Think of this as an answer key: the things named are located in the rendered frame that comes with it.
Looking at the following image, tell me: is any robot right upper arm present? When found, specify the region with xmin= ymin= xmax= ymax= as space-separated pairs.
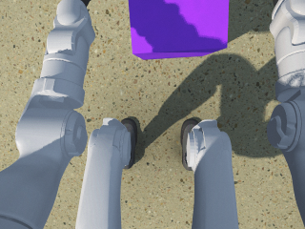
xmin=266 ymin=100 xmax=305 ymax=227

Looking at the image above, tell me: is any carton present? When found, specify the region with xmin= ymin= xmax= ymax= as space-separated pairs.
xmin=128 ymin=0 xmax=229 ymax=60

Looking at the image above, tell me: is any right robot forearm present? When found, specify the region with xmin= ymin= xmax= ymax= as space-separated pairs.
xmin=269 ymin=0 xmax=305 ymax=103

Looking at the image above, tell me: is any left robot shin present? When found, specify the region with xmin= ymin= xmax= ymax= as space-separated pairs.
xmin=88 ymin=117 xmax=131 ymax=166

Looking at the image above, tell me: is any left robot forearm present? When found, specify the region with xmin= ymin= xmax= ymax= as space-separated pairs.
xmin=15 ymin=0 xmax=95 ymax=149

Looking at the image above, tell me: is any right robot thigh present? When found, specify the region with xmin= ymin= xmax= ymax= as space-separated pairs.
xmin=186 ymin=127 xmax=239 ymax=229

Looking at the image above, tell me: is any robot left upper arm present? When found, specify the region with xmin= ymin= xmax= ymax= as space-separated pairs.
xmin=0 ymin=107 xmax=88 ymax=229

